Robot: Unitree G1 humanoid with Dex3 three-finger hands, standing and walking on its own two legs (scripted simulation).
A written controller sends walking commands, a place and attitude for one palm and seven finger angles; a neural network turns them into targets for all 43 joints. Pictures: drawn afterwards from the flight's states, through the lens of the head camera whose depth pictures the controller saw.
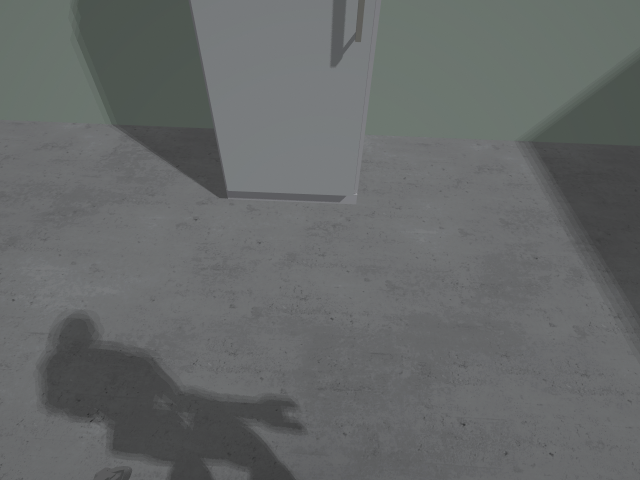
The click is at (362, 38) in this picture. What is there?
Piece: fridge door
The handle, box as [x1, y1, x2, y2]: [355, 0, 364, 41]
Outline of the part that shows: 364,0 358,0 355,41 360,41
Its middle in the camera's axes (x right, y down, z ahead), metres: +0.12 -0.72 +1.16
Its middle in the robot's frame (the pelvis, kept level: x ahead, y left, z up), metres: +1.37 -0.03 +0.13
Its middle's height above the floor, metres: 0.90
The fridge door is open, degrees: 0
